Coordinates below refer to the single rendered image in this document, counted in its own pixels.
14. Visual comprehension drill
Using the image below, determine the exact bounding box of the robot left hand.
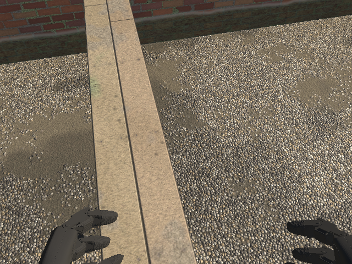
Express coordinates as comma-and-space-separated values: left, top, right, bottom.
37, 207, 124, 264

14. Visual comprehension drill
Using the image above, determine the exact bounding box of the robot right hand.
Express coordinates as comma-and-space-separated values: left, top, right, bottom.
285, 218, 352, 264

